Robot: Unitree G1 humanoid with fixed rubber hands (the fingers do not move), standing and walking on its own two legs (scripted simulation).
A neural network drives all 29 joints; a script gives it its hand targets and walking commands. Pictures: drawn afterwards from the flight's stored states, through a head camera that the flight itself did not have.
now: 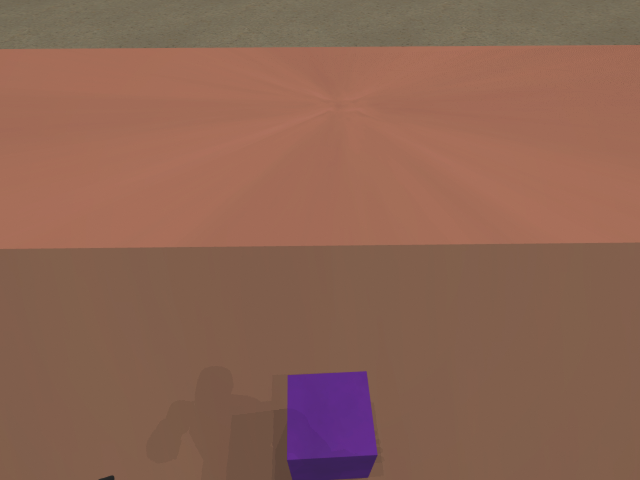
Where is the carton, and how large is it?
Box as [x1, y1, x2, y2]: [287, 371, 377, 479]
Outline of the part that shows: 366,371 288,375 287,461 292,479 336,479 368,476 377,454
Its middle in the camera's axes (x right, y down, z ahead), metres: +0.02 +0.52 +1.06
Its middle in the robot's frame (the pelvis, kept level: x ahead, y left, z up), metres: +0.38 +0.00 -0.66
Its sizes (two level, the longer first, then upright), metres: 0.210 0.200 0.250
